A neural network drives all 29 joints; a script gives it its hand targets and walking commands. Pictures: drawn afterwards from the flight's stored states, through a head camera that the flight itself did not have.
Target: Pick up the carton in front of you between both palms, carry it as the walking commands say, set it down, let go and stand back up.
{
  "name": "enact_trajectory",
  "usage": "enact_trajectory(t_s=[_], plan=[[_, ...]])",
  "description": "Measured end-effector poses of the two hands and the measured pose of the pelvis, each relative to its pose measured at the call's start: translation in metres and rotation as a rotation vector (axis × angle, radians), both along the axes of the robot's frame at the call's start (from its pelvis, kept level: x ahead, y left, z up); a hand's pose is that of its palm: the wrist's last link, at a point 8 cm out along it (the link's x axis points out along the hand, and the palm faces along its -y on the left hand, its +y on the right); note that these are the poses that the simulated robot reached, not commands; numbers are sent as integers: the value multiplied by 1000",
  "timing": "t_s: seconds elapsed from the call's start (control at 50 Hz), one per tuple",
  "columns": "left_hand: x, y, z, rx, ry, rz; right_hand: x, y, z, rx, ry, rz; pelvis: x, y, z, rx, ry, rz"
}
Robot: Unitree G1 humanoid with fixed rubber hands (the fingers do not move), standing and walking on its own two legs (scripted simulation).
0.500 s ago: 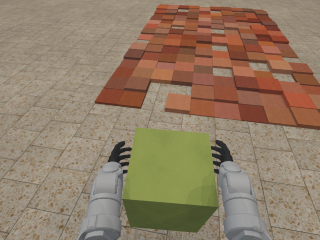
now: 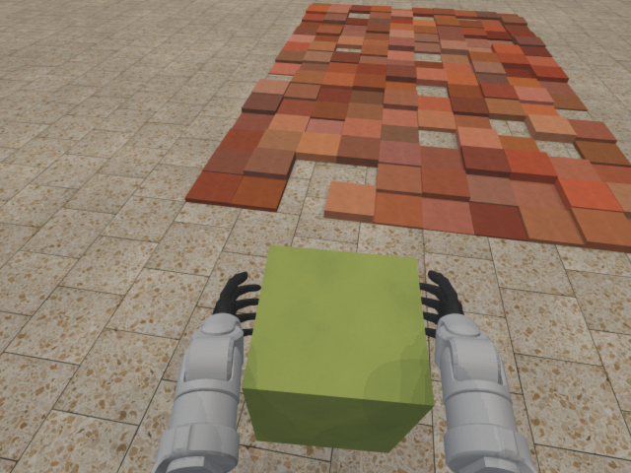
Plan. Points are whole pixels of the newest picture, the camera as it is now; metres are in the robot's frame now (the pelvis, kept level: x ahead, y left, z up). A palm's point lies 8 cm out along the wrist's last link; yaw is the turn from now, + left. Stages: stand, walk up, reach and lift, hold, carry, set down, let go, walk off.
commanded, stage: reach and lift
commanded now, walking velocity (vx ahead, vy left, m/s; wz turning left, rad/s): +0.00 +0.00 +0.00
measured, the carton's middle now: (332, 354) +0.30 +0.00 -0.05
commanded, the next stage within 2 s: hold in 0.34 s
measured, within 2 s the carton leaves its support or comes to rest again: neither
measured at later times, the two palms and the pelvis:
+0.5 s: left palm (227, 320) +0.29 +0.14 +0.05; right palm (458, 319) +0.29 -0.15 +0.06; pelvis +0.01 -0.01 +0.00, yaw +0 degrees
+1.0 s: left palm (225, 320) +0.29 +0.15 +0.05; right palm (457, 322) +0.29 -0.15 +0.06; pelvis -0.01 +0.00 +0.00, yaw +0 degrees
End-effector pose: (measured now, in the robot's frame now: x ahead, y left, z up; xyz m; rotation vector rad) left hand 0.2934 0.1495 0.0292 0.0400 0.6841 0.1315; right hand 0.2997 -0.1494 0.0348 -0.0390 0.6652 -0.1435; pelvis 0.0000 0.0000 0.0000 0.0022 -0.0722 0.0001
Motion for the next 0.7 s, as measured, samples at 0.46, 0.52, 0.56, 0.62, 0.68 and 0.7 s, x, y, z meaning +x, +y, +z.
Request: enact_trajectory(t_s=[0.46,0.52,0.56,0.62,0.68,0.7], plan=[[-5,-5,17,13,-23,-3,-3,-4,17,-8,-23,10,7,-6,3,1,-32,6],[-7,-6,22,13,-27,-7,-6,-6,22,-6,-28,6,6,-6,3,0,-42,6],[-8,-7,22,13,-20,-9,-8,-6,23,-5,-20,4,4,-6,3,0,-50,5],[-10,-7,22,11,-8,-10,-10,-6,22,-6,-9,1,1,-6,3,0,-58,4],[-11,-7,21,10,-4,-10,-12,-6,21,-7,-5,-3,-2,-5,2,-1,-62,4],[-12,-7,21,10,-4,-9,-12,-6,21,-7,-4,-4,-3,-5,2,-1,-62,4]])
